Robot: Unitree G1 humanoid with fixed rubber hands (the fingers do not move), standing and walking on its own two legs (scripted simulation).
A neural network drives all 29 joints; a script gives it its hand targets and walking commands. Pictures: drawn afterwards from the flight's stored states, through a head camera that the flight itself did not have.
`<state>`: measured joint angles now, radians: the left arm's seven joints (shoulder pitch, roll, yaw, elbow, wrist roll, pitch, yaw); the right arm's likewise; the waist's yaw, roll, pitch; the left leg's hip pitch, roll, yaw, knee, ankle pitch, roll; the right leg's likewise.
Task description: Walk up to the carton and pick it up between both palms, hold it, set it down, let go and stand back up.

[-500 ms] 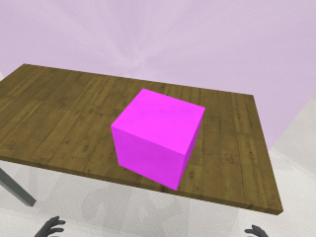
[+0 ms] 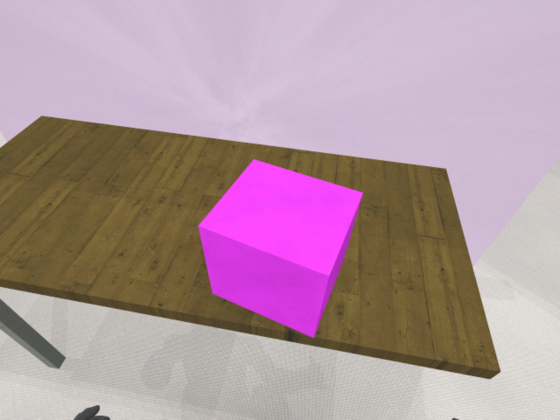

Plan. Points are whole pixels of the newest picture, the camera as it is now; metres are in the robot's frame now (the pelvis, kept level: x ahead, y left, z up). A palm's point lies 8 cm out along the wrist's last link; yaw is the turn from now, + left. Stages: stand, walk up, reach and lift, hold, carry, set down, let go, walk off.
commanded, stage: stand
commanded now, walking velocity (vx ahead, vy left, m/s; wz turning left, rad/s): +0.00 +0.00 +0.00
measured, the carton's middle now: (282, 246) +0.42 +0.00 +0.01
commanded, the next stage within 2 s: walk up in 0.76 s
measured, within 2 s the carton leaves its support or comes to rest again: neither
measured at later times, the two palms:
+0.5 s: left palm out of the picture +0.09 +0.30 -0.10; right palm out of the picture +0.09 -0.29 -0.11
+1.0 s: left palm out of the picture +0.10 +0.30 -0.10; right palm out of the picture +0.09 -0.30 -0.11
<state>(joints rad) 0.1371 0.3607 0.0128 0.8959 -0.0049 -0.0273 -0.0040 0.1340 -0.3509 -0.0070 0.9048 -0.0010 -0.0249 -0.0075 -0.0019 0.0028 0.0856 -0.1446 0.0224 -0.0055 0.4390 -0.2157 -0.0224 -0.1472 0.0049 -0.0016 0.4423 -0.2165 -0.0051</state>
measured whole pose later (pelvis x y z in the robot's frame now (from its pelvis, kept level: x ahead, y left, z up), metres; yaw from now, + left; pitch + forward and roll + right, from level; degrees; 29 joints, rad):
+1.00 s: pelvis +0.00 +0.00 +0.00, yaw -1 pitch -4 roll +0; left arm 0.16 0.35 0.02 0.98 0.00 -0.03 0.02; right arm 0.14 -0.35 -0.04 0.99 -0.01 -0.02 -0.01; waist 0.00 0.01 0.07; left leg -0.13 0.03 0.02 0.39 -0.19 -0.02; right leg -0.14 0.01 0.02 0.39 -0.19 0.00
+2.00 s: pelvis -0.01 +0.08 -0.01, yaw -14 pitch -6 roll +0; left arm 0.18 0.44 0.01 0.77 0.01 0.00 0.04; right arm 0.22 -0.39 -0.05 0.75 0.00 0.01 0.03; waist -0.01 0.00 0.12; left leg -0.16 0.00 0.03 0.62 -0.36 0.02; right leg -0.24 -0.01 0.08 0.59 -0.26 0.05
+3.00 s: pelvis +0.00 +0.05 +0.00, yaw -13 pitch -4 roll +0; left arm 0.10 0.37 0.02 1.00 0.00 -0.03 0.02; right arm 0.17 -0.36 -0.06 1.03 0.00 -0.01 0.00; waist -0.01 0.01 0.08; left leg -0.07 0.03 0.01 0.36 -0.22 -0.03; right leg -0.16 0.00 0.04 0.39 -0.16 0.00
